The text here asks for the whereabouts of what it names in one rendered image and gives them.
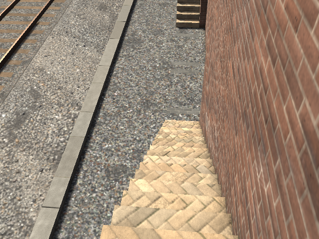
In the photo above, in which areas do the stairs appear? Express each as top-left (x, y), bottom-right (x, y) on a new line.
top-left (175, 0), bottom-right (200, 28)
top-left (100, 119), bottom-right (238, 239)

